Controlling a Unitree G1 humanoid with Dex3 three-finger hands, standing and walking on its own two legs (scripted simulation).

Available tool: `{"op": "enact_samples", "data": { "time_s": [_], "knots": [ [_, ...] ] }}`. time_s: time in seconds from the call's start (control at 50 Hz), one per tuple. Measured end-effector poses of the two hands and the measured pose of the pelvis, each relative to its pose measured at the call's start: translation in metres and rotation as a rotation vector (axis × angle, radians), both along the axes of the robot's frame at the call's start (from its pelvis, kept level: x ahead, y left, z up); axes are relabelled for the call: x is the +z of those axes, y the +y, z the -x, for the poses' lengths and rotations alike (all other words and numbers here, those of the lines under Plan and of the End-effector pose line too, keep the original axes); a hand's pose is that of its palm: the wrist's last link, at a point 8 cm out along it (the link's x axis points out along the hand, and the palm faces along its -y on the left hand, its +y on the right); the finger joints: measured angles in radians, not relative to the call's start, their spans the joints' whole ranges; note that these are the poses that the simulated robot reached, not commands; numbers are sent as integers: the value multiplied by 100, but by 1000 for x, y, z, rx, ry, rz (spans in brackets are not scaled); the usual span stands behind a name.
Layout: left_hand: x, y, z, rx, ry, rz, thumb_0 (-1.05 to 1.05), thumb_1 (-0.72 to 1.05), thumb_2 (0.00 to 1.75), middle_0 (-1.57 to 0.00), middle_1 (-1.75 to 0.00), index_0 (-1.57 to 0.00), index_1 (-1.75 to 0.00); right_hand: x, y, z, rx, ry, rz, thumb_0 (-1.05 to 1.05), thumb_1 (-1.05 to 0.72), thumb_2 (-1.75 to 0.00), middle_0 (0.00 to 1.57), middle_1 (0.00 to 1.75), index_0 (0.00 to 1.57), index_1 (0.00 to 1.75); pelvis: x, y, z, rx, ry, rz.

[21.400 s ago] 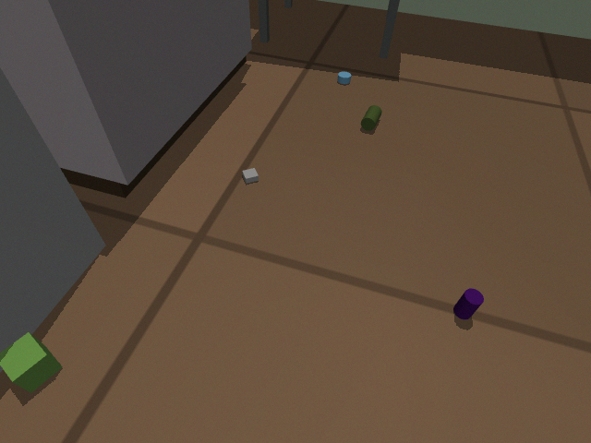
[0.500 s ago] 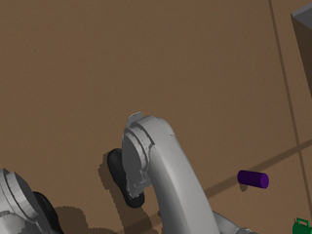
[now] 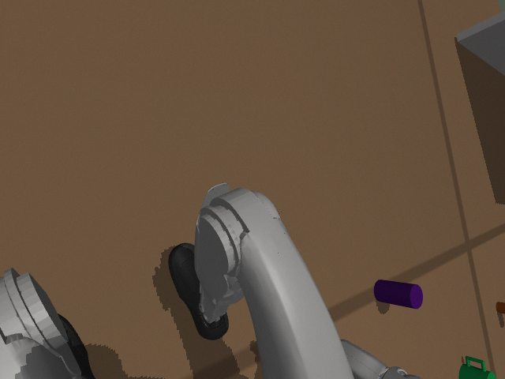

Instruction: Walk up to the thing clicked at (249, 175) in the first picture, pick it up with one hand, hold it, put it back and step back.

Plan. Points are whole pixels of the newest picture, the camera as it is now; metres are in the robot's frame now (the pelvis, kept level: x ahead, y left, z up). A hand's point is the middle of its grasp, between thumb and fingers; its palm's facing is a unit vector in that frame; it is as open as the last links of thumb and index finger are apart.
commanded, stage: close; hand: left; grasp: from above
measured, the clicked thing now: out of the picture +0.44 +0.35 -0.30
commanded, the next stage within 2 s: settle in 0.42 s
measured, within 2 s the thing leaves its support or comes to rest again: leaves its support in 0.82 s
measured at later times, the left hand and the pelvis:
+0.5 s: hand out of the picture +0.41 +0.34 -0.26, palm faces -0.33 -0.31 -0.89, open 9.0 cm; pelvis +0.00 +0.00 +0.00, yaw +0 degrees
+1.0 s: hand out of the picture +0.43 +0.35 -0.22, palm faces -0.25 -0.31 -0.92, open 9.0 cm; pelvis +0.01 +0.00 +0.01, yaw +1 degrees
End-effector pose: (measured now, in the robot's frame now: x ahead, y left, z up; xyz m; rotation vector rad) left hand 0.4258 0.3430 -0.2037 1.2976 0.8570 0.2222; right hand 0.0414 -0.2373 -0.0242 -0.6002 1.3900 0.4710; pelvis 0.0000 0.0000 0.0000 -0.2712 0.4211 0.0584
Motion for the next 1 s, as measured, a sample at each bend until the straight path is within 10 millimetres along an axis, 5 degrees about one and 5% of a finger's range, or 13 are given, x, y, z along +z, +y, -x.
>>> {"op": "enact_samples", "data": {
  "time_s": [0.76,1.0],
  "knots": [
    [4,3,3,10,15,16,0,15,15,-93,-23,-94,-22,-3,-2,8,-44,15,4,0,-91,-90,20,30,20,30,3,-2,1,0,14,-8],
    [39,10,-5,26,-54,5,-1,14,13,-96,-18,-97,-17,-12,-5,0,-120,-6,-18,0,-91,-90,20,30,20,30,7,-3,-5,7,66,-27]
  ]
}}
